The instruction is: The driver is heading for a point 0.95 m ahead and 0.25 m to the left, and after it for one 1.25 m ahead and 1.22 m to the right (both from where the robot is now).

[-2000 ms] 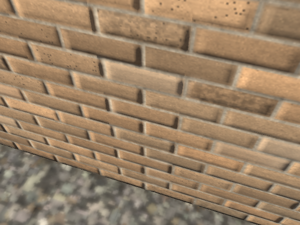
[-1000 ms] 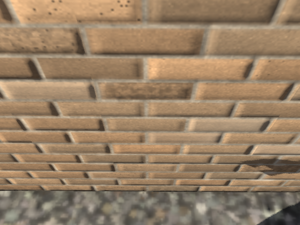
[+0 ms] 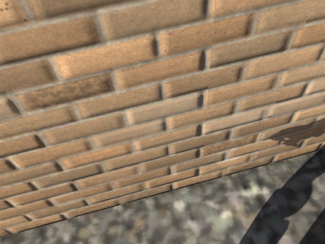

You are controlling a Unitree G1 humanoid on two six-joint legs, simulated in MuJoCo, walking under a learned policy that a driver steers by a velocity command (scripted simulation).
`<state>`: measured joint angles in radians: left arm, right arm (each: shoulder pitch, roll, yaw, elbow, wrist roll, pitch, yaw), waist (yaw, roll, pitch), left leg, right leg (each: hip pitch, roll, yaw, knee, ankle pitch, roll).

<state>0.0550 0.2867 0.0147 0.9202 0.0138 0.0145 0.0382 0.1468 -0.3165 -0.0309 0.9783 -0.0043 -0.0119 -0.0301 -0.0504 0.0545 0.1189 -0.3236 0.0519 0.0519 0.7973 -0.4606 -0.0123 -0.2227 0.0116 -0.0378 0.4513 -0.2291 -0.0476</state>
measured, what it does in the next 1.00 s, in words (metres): steps on the spot: left foot, then right foot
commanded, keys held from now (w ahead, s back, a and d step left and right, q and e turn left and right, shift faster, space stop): w+q+shift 0.54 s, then w+e+shift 0.46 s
